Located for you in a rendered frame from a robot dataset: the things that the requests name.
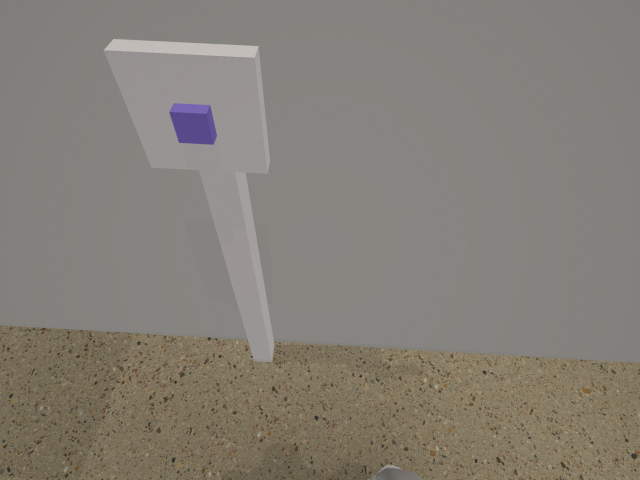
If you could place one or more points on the right robot shin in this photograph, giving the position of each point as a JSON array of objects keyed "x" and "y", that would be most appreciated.
[{"x": 388, "y": 466}]

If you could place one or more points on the button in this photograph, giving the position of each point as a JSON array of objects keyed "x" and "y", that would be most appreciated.
[{"x": 193, "y": 123}]

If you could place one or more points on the panel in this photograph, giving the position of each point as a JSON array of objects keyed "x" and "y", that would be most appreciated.
[{"x": 152, "y": 76}]

